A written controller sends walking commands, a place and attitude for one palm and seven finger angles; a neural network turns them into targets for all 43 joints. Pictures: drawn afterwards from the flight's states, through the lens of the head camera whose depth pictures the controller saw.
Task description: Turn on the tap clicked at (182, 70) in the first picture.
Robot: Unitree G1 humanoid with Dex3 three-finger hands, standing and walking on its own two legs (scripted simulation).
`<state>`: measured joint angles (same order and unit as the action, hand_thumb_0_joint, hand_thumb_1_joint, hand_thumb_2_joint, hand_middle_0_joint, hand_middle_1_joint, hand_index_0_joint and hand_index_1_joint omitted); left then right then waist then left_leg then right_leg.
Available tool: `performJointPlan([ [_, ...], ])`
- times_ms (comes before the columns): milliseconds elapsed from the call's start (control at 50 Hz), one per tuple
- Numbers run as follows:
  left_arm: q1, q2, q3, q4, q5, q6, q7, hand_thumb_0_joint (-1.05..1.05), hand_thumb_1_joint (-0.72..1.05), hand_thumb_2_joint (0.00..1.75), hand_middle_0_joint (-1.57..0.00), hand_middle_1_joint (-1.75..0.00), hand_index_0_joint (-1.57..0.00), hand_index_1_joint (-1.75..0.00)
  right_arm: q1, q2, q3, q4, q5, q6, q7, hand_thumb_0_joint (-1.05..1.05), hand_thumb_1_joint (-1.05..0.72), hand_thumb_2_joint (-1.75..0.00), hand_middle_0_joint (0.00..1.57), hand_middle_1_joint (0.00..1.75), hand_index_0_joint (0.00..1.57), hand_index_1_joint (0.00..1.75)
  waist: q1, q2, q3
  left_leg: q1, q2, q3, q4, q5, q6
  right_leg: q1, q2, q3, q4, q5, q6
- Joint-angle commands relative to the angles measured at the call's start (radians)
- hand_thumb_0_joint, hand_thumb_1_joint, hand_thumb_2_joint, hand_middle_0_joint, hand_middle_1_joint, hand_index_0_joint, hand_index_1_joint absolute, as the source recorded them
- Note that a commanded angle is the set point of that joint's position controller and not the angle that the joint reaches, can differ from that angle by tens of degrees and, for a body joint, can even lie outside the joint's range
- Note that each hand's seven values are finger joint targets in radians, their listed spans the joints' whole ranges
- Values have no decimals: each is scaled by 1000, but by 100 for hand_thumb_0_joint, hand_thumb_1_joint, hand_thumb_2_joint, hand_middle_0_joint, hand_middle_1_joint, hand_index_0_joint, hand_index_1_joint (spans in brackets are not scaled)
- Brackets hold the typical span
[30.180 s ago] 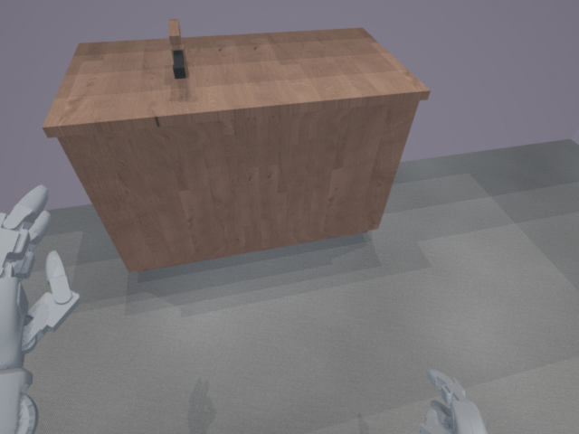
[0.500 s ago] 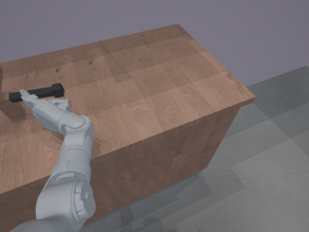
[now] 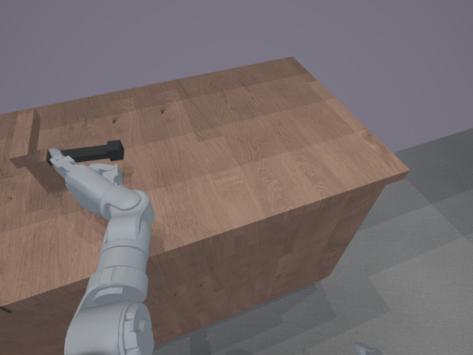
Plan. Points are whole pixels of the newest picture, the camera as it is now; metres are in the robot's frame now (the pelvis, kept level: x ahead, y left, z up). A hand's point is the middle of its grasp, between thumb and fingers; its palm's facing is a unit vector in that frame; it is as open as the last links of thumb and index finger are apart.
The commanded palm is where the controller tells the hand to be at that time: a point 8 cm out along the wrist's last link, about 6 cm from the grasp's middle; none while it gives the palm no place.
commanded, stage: lift the hand up off the lever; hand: left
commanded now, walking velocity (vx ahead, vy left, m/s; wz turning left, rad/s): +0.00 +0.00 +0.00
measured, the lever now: (115, 150) +0.48 +0.25 +0.08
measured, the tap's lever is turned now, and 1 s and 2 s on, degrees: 80 80 80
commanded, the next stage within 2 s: draw the hand back beside the body in 1.64 s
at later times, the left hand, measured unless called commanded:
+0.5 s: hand (118, 161) +0.41 +0.22 +0.12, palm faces +0.84 -0.53 -0.10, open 7.8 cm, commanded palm +0.35 +0.23 +0.12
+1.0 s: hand (111, 160) +0.39 +0.22 +0.14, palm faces +0.84 -0.54 -0.08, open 7.8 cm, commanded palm +0.34 +0.23 +0.14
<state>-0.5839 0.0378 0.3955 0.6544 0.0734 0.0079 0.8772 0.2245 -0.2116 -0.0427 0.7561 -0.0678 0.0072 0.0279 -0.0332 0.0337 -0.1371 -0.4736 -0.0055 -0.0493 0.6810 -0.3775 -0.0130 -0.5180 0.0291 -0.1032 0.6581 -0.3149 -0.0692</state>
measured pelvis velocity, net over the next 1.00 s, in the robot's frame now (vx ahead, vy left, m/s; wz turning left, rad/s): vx -0.01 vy -0.01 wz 0.01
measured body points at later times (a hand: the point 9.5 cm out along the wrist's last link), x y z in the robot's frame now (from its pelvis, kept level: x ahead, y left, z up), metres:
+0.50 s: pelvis +0.00 +0.00 +0.00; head +0.02 -0.02 +0.45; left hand +0.36 +0.24 +0.12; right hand +0.13 -0.24 -0.12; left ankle -0.03 +0.13 -0.72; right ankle +0.01 -0.07 -0.72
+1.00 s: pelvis -0.01 -0.01 +0.01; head +0.00 -0.03 +0.46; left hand +0.35 +0.24 +0.14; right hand +0.14 -0.24 -0.11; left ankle -0.03 +0.13 -0.72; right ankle +0.01 -0.07 -0.72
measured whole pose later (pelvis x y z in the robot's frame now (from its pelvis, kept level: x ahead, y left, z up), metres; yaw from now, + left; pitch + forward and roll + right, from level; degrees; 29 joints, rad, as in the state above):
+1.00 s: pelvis -0.01 -0.01 +0.01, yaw +0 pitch +6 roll +0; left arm -0.59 0.03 0.34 0.53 0.04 0.17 0.86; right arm 0.15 -0.22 -0.03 0.78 -0.04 -0.02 -0.01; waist 0.00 0.04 -0.11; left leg -0.37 -0.01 -0.06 0.59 -0.32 -0.02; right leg -0.41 0.03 -0.11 0.58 -0.27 -0.08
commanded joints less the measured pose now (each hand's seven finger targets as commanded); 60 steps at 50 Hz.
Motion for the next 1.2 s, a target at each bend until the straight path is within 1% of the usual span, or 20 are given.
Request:
performJointPlan([
  [0, -439, 145, -88, -276, 57, -48, -3, 0, 90, 90, -15, -15, -15, -15, -44, -122, -42, -105, -1, -43, -12, 0, -90, -90, 20, 30, 20, 30, -11, -15, -281, 56, -6, 26, -60, 352, 17, 262, -35, 44, -64, 326, 39],
  [80, -453, 89, -149, -265, 43, -26, -18, 0, 90, 90, -15, -15, -15, -15, -64, -116, -35, -102, 3, -45, -17, 0, -90, -90, 20, 30, 20, 30, -23, -16, -265, 69, -10, 25, -65, 332, 13, 249, -37, 45, -76, 297, 40],
  [180, -472, 124, -100, -215, 18, 10, -7, 0, 90, 90, -15, -15, -15, -15, -85, -117, -27, -99, 7, -41, -29, 0, -90, -90, 20, 30, 20, 30, -11, -55, -253, 45, -17, 24, -82, 289, 14, 267, -43, 50, -97, 263, 46],
  [200, -470, 158, -62, -221, 26, 12, 1, 0, 90, 90, -15, -15, -15, -15, -88, -119, -29, -95, 6, -38, -31, 0, -90, -90, 20, 30, 20, 30, 6, -23, -265, 49, -17, 20, -88, 301, 9, 272, -40, 47, -91, 263, 40],
  [280, -479, 132, -87, -250, 45, 23, 20, 0, 90, 90, -15, -15, -15, -15, -82, -110, -28, -102, -3, -38, -19, 0, -90, -90, 20, 30, 20, 30, 4, -41, -321, 70, -13, 29, -66, 374, 8, 295, -41, 44, -70, 351, 43],
  [300, -463, 173, -45, -257, 52, 23, 25, 0, 90, 90, -15, -15, -15, -15, -79, -116, -33, -100, -4, -36, -22, 0, -90, -90, 20, 30, 20, 30, 18, -45, -338, 72, -11, 24, -68, 396, 5, 308, -39, 41, -63, 367, 40],
  [340, -462, 124, -92, -291, 51, 26, 22, 0, 90, 90, -15, -15, -15, -15, -78, -110, -33, -110, -3, -35, -16, 0, -90, -90, 20, 30, 20, 30, 11, -54, -354, 88, -9, 31, -62, 424, 4, 319, -40, 42, -60, 402, 43],
  [400, -399, 172, -40, -285, 43, 46, 16, 0, 90, 90, -15, -15, -15, -15, -81, -117, -36, -111, 3, -31, -21, 0, -90, -90, 20, 30, 20, 30, 29, -68, -336, 67, -10, 33, -76, 411, 7, 351, -43, 46, -70, 416, 45],
  [420, -408, 131, -86, -288, 38, 56, 7, 0, 90, 90, -15, -15, -15, -15, -90, -114, -32, -115, 8, -29, -21, 0, -90, -90, 20, 30, 20, 30, 15, -69, -311, 68, -10, 38, -79, 400, 10, 343, -47, 49, -78, 411, 47],
  [480, -432, 136, -88, -283, 28, 74, 0, 0, 90, 90, -15, -15, -15, -15, -103, -114, -26, -113, 12, -34, -27, 0, -90, -90, 20, 30, 20, 30, 6, -79, -261, 55, -13, 42, -96, 329, 18, 334, -51, 58, -113, 348, 54],
  [500, -414, 176, -45, -285, 26, 77, 1, 0, 90, 90, -15, -15, -15, -15, -107, -118, -29, -111, 14, -35, -32, 0, -90, -90, 20, 30, 20, 30, 21, -64, -260, 56, -15, 39, -104, 324, 20, 340, -49, 58, -117, 335, 51],
  [580, -436, 135, -102, -332, 29, 74, -5, 0, 90, 90, -15, -15, -15, -15, -111, -110, -25, -110, 15, -49, -30, 0, -90, -90, 20, 30, 20, 30, 13, -50, -263, 77, -16, 40, -107, 321, 20, 336, -49, 60, -123, 327, 52],
  [600, -438, 167, -74, -338, 32, 69, -5, 0, 90, 90, -15, -15, -15, -15, -115, -114, -27, -105, 15, -50, -33, 0, -90, -90, 20, 30, 20, 30, 18, -36, -260, 81, -15, 37, -109, 317, 20, 332, -47, 58, -125, 311, 49],
  [840, -442, 139, -111, -342, 9, 94, -21, 0, 90, 90, -15, -15, -15, -15, -146, -109, -20, -108, 23, -68, -45, 0, -90, -90, 20, 30, 20, 30, 19, -59, -244, 98, -19, 41, -138, 282, 22, 345, -53, 65, -157, 262, 54],
  [900, -409, 186, -60, -350, 6, 100, -15, 0, 90, 90, -15, -15, -15, -15, -158, -112, -22, -110, 26, -66, -47, 0, -90, -90, 20, 30, 20, 30, 38, -59, -254, 95, -20, 41, -144, 280, 22, 366, -55, 69, -163, 268, 55],
  [920, -447, 146, -107, -363, 8, 102, -19, 0, 90, 90, -15, -15, -15, -15, -165, -107, -15, -113, 26, -67, -44, 0, -90, -90, 20, 30, 20, 30, 26, -42, -242, 102, -20, 41, -145, 283, 20, 350, -56, 68, -161, 263, 53],
  [1000, -436, 185, -64, -346, 7, 115, -16, 0, 90, 90, -15, -15, -15, -15, -171, -112, -18, -110, 27, -68, -49, 0, -90, -90, 20, 30, 20, 30, 36, -80, -239, 101, -19, 43, -152, 274, 24, 360, -55, 71, -173, 253, 57],
  [1080, -499, 138, -124, -343, 11, 125, -20, 0, 90, 90, -15, -15, -15, -15, -173, -105, -11, -104, 26, -76, -47, 0, -90, -90, 20, 30, 20, 30, 18, -61, -211, 109, -18, 42, -159, 244, 23, 333, -56, 72, -188, 200, 56],
  [1100, -470, 180, -79, -343, 14, 126, -19, 0, 90, 90, -15, -15, -15, -15, -179, -108, -16, -103, 28, -74, -50, 0, -90, -90, 20, 30, 20, 30, 38, -36, -222, 108, -16, 37, -166, 241, 20, 341, -51, 71, -187, 180, 50],
  [1180, -470, 134, -121, -384, 5, 130, -20, 0, 90, 90, -15, -15, -15, -15, -171, -104, -16, -112, 26, -79, -46, 0, -90, -90, 20, 30, 20, 30, 34, -52, -278, 143, -18, 45, -156, 309, 18, 373, -52, 66, -167, 282, 52],
])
